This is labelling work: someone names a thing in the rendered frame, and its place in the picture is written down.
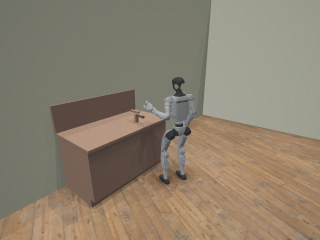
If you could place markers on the counter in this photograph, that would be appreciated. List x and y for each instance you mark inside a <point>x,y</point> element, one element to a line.
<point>104,145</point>

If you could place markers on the humanoid robot torso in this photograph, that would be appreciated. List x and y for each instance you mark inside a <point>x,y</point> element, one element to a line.
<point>179,110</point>

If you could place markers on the robot left hand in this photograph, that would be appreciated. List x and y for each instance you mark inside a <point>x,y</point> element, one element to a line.
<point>149,106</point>

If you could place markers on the left robot upper arm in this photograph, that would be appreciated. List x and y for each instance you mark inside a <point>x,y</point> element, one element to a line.
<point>167,107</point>

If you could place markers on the right robot forearm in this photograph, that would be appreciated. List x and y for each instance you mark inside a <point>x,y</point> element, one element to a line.
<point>189,118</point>

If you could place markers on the left robot forearm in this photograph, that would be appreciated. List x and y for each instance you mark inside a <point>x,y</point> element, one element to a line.
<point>161,115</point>

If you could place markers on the tap lever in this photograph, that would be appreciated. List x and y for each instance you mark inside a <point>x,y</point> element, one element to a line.
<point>141,116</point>

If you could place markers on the right robot upper arm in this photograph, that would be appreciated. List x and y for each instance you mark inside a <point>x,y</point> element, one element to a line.
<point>191,104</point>

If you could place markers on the robot left shin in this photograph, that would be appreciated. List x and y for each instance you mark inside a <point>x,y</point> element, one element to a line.
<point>164,165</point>

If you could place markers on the robot right hand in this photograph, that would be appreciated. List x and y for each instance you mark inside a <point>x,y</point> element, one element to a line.
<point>185,122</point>

